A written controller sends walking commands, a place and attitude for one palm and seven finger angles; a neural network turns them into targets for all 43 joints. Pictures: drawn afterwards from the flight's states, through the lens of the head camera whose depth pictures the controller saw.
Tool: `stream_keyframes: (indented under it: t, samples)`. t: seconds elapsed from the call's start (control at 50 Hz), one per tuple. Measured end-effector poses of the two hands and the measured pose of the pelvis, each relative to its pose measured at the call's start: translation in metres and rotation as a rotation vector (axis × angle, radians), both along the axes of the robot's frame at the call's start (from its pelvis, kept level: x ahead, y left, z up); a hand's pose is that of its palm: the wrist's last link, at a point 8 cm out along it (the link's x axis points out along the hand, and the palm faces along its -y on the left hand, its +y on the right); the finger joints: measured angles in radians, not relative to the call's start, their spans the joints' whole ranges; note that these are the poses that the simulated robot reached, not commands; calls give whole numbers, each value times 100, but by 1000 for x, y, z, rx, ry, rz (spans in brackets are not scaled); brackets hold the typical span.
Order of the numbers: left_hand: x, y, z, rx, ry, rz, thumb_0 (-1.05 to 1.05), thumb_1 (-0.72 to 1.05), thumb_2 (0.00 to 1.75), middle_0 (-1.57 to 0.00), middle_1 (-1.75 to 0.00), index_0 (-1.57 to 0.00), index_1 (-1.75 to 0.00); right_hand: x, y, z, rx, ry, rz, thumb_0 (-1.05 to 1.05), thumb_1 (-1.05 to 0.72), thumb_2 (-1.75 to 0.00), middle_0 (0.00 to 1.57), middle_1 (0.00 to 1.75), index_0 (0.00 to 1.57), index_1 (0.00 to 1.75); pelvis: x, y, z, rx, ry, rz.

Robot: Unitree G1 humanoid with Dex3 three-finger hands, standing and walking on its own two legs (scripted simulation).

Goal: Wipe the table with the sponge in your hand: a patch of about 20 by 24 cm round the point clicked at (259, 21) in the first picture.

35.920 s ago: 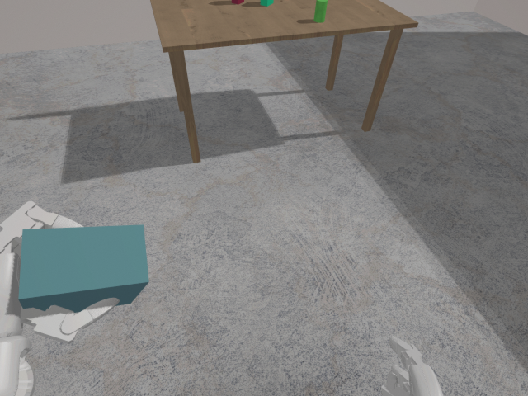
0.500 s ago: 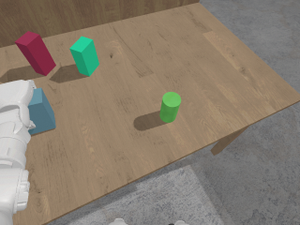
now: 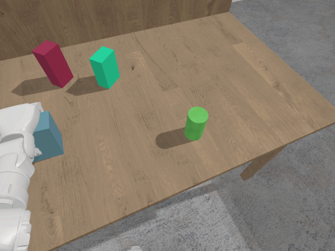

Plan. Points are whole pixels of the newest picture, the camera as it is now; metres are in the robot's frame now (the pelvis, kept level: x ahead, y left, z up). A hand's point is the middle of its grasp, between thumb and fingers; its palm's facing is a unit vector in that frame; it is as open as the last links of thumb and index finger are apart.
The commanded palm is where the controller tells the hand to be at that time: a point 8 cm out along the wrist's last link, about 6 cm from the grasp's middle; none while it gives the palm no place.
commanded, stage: wipe back along the first lane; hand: left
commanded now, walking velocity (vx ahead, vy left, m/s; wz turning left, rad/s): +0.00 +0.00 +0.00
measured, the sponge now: (35, 142) +0.37 +0.37 -0.02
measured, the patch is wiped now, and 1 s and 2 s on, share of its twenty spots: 1.00 1.00 1.00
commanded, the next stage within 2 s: lift the sponge slowly off the table in 1.32 s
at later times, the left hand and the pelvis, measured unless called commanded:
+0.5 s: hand (30, 147) +0.34 +0.35 +0.01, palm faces -0.08 +0.00 -1.00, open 10.4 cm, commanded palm +0.30 +0.33 +0.04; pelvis +0.00 +0.00 +0.00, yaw +1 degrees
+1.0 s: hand (32, 169) +0.29 +0.32 +0.01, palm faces -0.07 -0.02 -1.00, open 10.4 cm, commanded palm +0.25 +0.30 +0.04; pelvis +0.01 -0.01 +0.01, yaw +1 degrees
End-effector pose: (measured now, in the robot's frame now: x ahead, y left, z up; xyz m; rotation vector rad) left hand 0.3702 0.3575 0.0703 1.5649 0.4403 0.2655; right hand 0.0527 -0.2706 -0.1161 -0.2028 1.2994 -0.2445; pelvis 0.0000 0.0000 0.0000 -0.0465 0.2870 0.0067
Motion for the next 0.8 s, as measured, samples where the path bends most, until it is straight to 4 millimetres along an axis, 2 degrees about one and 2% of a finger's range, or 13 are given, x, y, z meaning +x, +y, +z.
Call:
stream_keyframes:
  t: [0.3, 0.8]
  samples:
    - [-22, -12, -1, 5, -16, -4, 0, -53, 105, -67, -133, -70, -134, 35, 11, 1, 23, -115, 42, 1, -91, -90, 20, 30, 20, 30, -4, 2, 1, 6, -26, 2]
    - [-76, -33, -1, -19, -48, 25, 0, -52, 105, -66, -133, -69, -135, 99, 18, 18, 38, -288, 122, 1, -91, -90, 20, 30, 20, 30, 4, -4, 7, 15, -97, 15]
